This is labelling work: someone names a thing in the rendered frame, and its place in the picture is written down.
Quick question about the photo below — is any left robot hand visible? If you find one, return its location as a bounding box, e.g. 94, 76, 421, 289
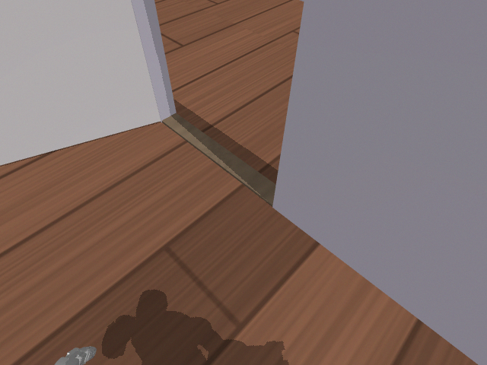
54, 347, 97, 365

